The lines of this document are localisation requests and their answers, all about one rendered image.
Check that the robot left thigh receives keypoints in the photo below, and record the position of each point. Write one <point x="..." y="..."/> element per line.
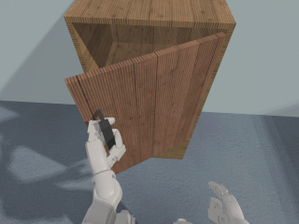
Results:
<point x="124" y="218"/>

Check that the handle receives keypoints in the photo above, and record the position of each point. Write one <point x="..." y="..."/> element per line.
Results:
<point x="106" y="130"/>

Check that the left robot shin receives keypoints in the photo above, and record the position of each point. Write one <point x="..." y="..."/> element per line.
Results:
<point x="125" y="211"/>

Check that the right robot hand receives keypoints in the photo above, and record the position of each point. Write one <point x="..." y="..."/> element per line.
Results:
<point x="221" y="212"/>

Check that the left robot hand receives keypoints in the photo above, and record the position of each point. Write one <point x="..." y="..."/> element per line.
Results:
<point x="96" y="153"/>

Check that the robot left forearm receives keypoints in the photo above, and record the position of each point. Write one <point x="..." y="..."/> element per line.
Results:
<point x="107" y="194"/>

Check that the cupboard door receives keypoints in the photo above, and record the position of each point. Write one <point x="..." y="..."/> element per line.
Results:
<point x="154" y="98"/>

